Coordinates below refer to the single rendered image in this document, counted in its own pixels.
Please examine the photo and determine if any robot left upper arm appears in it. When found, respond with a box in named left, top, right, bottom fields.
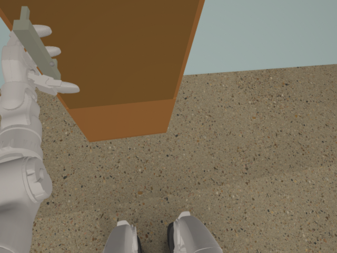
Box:
left=0, top=156, right=52, bottom=253

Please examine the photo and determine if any right robot shin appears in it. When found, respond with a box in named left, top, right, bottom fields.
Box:
left=173, top=211, right=190, bottom=253

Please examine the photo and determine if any robot left forearm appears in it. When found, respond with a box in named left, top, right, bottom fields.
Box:
left=0, top=82, right=43, bottom=163

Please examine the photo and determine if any robot left hand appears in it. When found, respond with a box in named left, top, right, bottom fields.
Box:
left=1, top=25, right=80, bottom=96

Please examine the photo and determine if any handle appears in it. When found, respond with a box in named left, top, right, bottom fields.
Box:
left=12, top=6, right=61, bottom=80

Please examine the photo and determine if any left robot thigh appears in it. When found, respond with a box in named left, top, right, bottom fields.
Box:
left=103, top=224, right=138, bottom=253

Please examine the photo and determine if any cupboard door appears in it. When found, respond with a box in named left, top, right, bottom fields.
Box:
left=0, top=0, right=200, bottom=109

